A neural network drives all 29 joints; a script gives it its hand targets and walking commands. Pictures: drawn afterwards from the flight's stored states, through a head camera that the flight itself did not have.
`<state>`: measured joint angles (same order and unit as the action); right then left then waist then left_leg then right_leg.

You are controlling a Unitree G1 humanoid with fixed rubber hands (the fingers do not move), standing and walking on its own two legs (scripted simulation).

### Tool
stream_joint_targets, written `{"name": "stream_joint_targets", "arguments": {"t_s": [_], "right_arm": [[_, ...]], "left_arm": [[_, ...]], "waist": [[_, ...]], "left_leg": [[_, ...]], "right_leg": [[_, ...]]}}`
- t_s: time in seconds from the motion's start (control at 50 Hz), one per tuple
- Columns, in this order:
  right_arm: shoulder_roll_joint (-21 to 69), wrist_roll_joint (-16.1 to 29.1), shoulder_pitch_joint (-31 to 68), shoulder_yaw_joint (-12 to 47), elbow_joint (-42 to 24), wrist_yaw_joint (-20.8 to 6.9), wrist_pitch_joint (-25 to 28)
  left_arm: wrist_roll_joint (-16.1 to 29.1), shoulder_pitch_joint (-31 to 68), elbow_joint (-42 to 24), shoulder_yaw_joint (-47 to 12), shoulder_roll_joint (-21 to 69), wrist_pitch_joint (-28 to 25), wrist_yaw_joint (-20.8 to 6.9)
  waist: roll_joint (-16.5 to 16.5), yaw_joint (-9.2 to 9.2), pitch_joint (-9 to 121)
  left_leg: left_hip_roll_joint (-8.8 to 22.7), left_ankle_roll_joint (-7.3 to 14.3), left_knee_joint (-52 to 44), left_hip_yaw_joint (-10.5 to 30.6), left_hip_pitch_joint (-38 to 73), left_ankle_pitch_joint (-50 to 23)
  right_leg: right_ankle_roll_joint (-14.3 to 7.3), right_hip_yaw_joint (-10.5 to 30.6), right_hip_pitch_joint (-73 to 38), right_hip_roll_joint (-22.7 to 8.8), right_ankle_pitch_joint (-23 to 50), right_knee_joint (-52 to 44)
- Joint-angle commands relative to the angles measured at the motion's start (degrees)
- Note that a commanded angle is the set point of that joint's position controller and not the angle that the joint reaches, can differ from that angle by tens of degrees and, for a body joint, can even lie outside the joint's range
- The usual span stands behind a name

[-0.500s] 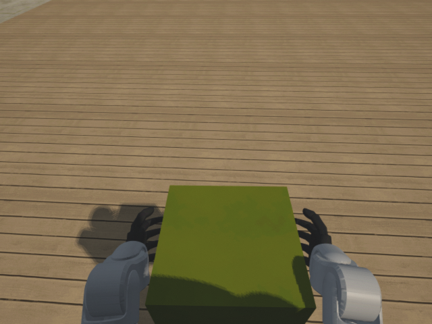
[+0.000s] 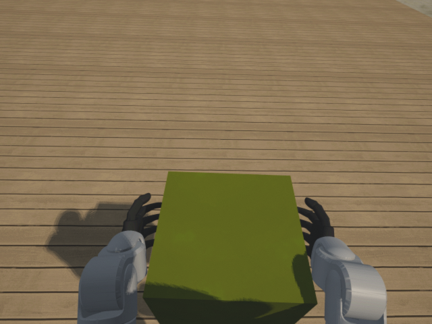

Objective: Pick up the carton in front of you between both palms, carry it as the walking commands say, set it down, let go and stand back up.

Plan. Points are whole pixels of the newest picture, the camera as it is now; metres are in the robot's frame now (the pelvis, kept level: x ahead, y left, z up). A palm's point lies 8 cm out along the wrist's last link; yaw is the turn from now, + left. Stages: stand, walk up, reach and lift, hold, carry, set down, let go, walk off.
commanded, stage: carry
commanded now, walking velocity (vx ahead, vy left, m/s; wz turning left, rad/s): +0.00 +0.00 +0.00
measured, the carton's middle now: (225, 259) +0.25 +0.00 +0.02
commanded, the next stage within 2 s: hold in 1.82 s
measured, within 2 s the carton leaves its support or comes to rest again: neither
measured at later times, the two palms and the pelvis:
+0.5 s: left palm (150, 220) +0.29 +0.13 +0.09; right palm (324, 227) +0.28 -0.17 +0.09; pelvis +0.04 -0.02 -0.01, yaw -1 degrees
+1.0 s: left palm (148, 248) +0.25 +0.13 +0.07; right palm (324, 254) +0.25 -0.17 +0.07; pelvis -0.01 -0.02 +0.00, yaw -1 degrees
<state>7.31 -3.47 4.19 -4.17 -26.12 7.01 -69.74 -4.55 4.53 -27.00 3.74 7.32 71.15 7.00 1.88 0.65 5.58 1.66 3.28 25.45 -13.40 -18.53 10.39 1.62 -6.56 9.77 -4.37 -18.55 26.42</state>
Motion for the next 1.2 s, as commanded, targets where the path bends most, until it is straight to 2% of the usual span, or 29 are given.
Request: {"name": "stream_joint_targets", "arguments": {"t_s": [0.0, 0.06, 0.12, 0.22, 0.32, 0.42, 0.5, 0.58, 0.74, 0.9, 0.98, 1.18], "right_arm": [[49.9, 19.3, 22.7, 39.0, -4.0, -11.0, -0.3], [48.0, 18.1, 20.8, 38.2, -1.7, -10.6, -0.9], [48.7, 18.1, 22.0, 38.4, -1.5, -10.5, -0.8], [50.5, 18.6, 23.6, 39.0, -2.9, -10.3, -0.2], [49.9, 18.4, 22.4, 38.9, -3.3, -10.2, -0.1], [49.4, 18.3, 22.0, 38.9, -3.3, -10.3, -0.2], [49.4, 18.4, 22.3, 39.0, -3.4, -10.4, -0.2], [49.4, 18.5, 23.4, 39.2, -3.6, -10.6, -0.2], [46.3, 15.2, 24.1, 37.2, 3.5, -12.0, 1.7], [47.2, 12.5, 27.4, 34.9, 10.8, -13.9, 8.3], [45.3, 10.0, 26.3, 32.6, 13.2, -14.0, 12.1], [43.3, 3.7, 29.7, 24.6, 25.7, -15.3, 23.6]], "left_arm": [[19.3, 22.6, -4.2, -39.0, 49.2, -0.8, -10.7], [18.5, 20.2, -1.4, -37.8, 47.2, -0.4, -10.6], [19.0, 21.5, -1.3, -37.9, 47.9, -0.6, -10.8], [20.3, 23.8, -2.9, -38.7, 49.6, -1.2, -11.0], [20.0, 22.7, -3.3, -38.7, 49.1, -1.3, -10.8], [19.6, 22.2, -3.2, -38.5, 48.6, -1.2, -10.8], [19.5, 22.3, -3.4, -38.4, 48.5, -1.1, -10.8], [19.4, 23.2, -3.4, -38.5, 48.5, -1.2, -10.9], [16.3, 24.3, 3.5, -37.1, 45.8, -3.1, -12.0], [13.7, 27.7, 10.6, -35.0, 46.7, -9.7, -13.9], [10.7, 25.6, 13.8, -32.0, 44.3, -13.4, -14.1], [4.6, 29.8, 25.8, -24.9, 42.9, -25.0, -15.2]], "waist": [[-1.6, -0.45, 16.0], [-0.9, -0.56, 16.4], [-0.7, -0.64, 16.0], [-0.4, -0.74, 15.3], [-0.9, -0.78, 15.6], [-0.8, -0.76, 15.0], [-0.5, -0.72, 14.4], [-1.1, -0.74, 12.7], [-1.8, -0.7, 9.3], [-1.8, -0.62, 9.4], [-1.9, -0.58, 10.1], [-2.2, -0.57, 10.7]], "left_leg": [[9.1, -1.2, 2.6, 7.9, 13.4, -30.0], [8.5, -1.0, 6.6, 7.5, 12.9, -37.1], [7.7, -1.5, 7.6, 6.9, 11.7, -36.6], [7.1, -2.1, 7.6, 6.8, 10.5, -32.9], [7.1, -1.9, 7.7, 7.1, 10.8, -32.7], [7.2, -1.9, 7.7, 7.3, 9.7, -29.6], [7.3, -1.8, 7.8, 7.5, 8.5, -24.7], [7.8, -1.8, 6.3, 7.9, 8.6, -21.8], [8.0, -1.6, 3.1, 9.0, 7.3, -14.9], [8.0, -1.6, 0.7, 9.6, 7.2, -9.4], [8.1, -1.5, 0.4, 9.6, 7.3, -8.9], [8.2, -1.8, 0.0, 9.8, 6.8, -8.0]], "right_leg": [[0.3, 2.4, -1.4, -5.6, 25.6, -0.2], [0.3, 2.1, -1.2, -5.0, 34.7, 2.1], [0.4, 1.7, -1.4, -4.7, 38.1, 2.7], [0.3, 1.4, -2.9, -4.8, 40.0, 2.5], [0.1, 1.1, -3.7, -4.8, 38.9, 2.7], [-0.3, 0.8, -4.2, -5.0, 38.1, 2.5], [-0.8, 0.8, -4.1, -5.4, 35.6, 2.2], [-1.3, 0.7, -1.7, -5.1, 26.6, 1.2], [-2.0, 1.6, 1.4, -4.9, 15.2, -1.5], [-2.6, 2.3, 3.0, -4.8, 8.4, -3.2], [-2.7, 2.5, 3.2, -4.8, 7.2, -3.4], [-2.9, 2.8, 4.0, -4.7, 5.9, -3.5]]}}
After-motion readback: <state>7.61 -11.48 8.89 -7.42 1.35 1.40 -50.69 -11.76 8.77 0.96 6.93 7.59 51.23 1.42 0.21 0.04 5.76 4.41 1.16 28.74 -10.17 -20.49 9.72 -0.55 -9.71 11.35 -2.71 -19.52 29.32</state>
